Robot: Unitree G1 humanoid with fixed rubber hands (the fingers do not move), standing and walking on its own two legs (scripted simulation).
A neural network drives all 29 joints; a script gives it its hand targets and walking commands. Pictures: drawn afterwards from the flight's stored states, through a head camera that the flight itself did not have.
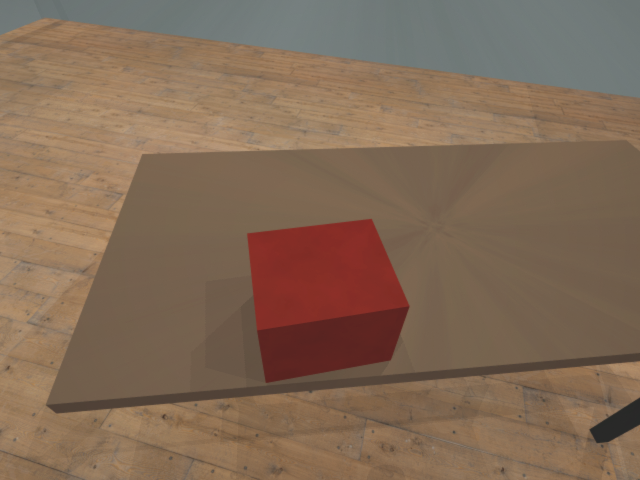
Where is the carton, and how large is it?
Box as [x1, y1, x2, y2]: [247, 219, 409, 382]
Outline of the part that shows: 371,219 247,233 257,332 266,382 390,359 409,306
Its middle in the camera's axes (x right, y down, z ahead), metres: +0.00 +0.08 +0.59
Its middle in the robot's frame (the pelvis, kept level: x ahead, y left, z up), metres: +0.41 +0.00 -0.01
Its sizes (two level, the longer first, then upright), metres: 0.197 0.170 0.149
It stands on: a table, 0.69 m high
